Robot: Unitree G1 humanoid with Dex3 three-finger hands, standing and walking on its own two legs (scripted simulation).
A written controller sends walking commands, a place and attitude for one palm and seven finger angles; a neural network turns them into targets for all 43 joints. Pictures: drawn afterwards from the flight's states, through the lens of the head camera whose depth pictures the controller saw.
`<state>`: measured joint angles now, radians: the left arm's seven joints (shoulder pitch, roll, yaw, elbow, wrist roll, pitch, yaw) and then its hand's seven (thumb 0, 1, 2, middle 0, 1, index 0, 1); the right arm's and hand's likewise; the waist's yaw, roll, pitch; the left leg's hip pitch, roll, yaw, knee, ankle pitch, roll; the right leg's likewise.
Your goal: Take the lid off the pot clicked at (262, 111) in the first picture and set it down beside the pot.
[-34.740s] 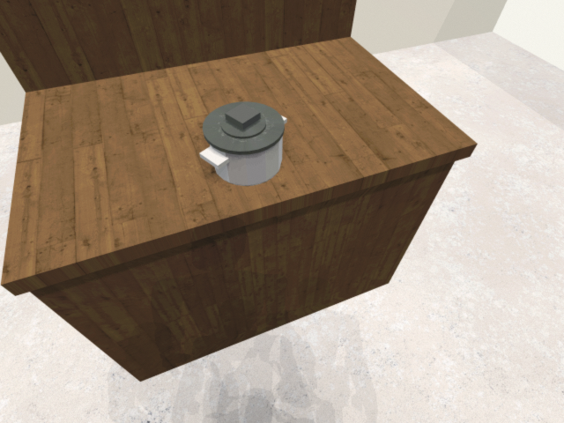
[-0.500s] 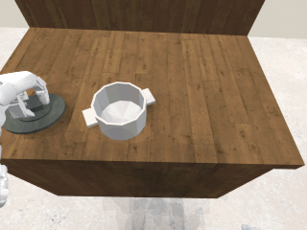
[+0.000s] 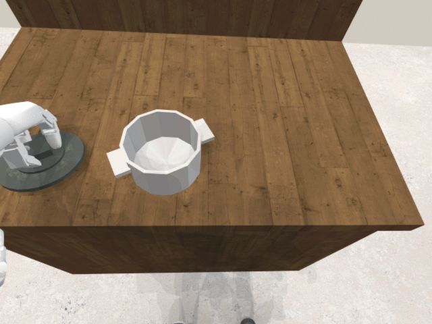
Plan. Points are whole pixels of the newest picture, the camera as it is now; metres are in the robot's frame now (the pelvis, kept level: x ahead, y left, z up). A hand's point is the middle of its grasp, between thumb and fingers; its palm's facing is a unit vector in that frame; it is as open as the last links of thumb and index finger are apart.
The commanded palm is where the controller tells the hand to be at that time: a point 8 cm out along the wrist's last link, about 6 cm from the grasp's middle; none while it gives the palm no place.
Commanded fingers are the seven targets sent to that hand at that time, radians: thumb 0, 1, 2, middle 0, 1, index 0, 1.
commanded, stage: lower the lid onto the table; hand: left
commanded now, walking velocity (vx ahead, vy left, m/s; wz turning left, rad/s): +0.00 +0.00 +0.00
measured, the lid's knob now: (36, 149) +0.43 +0.35 +0.02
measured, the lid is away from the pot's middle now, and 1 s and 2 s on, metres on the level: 0.24 0.25 0.25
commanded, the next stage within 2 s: open the fingers wide in 0.26 s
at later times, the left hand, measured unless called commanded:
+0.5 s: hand (24, 151) +0.41 +0.35 +0.04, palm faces -0.48 -0.12 -0.87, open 7.4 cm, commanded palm +0.43 +0.35 +0.09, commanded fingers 0.00 0.41 0.92 -0.77 -1.02 -0.80 -1.02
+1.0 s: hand (19, 157) +0.40 +0.36 +0.04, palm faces -0.45 -0.13 -0.88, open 8.3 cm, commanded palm +0.42 +0.35 +0.09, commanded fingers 0.00 0.13 0.60 -0.40 -0.96 -0.41 -0.96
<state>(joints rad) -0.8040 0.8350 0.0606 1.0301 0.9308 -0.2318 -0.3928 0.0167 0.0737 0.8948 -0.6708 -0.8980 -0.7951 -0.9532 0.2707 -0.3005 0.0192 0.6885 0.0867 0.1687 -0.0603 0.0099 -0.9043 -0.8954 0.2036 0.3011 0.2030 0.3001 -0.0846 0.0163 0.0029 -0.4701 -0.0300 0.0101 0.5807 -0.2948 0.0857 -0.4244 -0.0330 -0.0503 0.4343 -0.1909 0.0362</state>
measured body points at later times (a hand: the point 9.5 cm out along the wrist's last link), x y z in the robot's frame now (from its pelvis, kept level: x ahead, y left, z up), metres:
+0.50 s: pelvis -0.01 +0.01 -0.01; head +0.08 +0.02 +0.43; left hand +0.43 +0.35 +0.09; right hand +0.03 -0.28 -0.13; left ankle -0.01 +0.06 -0.73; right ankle +0.00 -0.16 -0.73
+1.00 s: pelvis -0.01 +0.01 -0.01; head +0.08 +0.03 +0.43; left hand +0.42 +0.36 +0.09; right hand +0.06 -0.27 -0.12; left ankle -0.01 +0.06 -0.73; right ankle +0.00 -0.16 -0.73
